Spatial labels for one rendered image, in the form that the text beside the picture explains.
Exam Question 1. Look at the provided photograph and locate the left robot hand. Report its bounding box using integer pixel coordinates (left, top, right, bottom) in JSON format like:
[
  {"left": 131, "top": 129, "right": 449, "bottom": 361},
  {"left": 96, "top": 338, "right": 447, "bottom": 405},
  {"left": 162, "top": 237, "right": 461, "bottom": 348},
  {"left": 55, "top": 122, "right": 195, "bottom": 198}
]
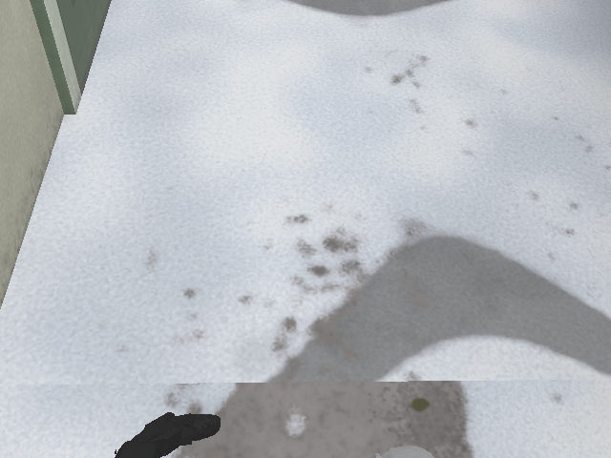
[{"left": 115, "top": 412, "right": 221, "bottom": 458}]

